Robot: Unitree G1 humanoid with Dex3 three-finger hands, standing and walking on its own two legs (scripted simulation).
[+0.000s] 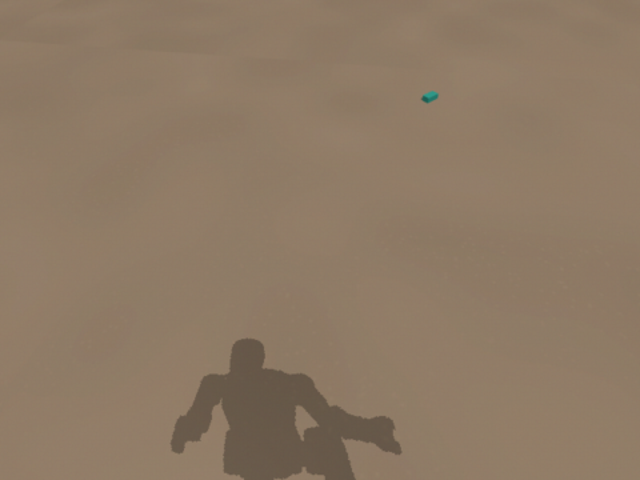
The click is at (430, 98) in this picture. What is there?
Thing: small box
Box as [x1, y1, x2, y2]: [422, 91, 437, 102]
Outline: 437,93 431,91 423,95 422,100 426,102 431,101 437,97
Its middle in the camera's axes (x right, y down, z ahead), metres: +0.69 -0.87 +2.38
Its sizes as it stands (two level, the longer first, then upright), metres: 0.088 0.046 0.033
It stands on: the floor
